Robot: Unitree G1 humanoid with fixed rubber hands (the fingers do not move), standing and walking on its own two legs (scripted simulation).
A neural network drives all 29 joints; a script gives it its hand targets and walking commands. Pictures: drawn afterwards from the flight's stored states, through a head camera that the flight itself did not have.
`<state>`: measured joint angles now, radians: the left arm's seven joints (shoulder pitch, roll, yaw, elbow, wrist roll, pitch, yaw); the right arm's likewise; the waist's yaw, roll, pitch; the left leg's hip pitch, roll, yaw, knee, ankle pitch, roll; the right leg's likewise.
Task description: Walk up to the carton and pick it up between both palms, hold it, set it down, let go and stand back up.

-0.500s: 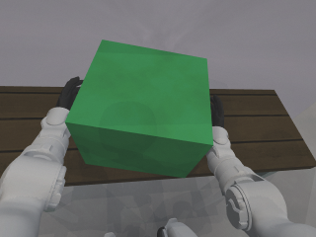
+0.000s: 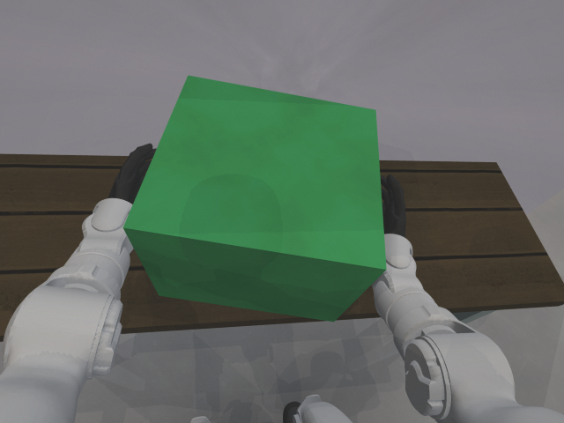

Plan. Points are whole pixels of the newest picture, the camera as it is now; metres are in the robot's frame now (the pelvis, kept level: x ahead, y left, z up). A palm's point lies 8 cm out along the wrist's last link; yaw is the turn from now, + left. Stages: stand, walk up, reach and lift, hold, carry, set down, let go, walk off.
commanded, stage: reach and lift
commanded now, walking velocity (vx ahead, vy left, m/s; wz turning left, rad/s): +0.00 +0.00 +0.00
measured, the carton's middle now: (264, 205) +0.45 -0.03 +0.00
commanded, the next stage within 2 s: none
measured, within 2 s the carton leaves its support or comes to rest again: leaves its support in 0.34 s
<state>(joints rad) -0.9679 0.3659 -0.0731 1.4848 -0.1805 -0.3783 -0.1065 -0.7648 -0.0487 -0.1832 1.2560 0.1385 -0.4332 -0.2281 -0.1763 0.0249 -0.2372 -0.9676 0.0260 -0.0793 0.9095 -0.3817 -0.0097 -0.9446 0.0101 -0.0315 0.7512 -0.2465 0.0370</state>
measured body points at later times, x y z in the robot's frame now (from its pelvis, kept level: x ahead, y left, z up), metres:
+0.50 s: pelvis +0.00 +0.00 +0.03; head +0.11 +0.02 +0.46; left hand +0.46 +0.17 +0.05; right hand +0.38 -0.21 +0.02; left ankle +0.01 +0.11 -0.69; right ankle +0.05 -0.15 -0.69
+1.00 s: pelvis +0.02 +0.00 +0.05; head +0.09 +0.00 +0.49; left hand +0.46 +0.15 +0.08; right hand +0.38 -0.23 +0.07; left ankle +0.01 +0.11 -0.69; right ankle +0.05 -0.15 -0.69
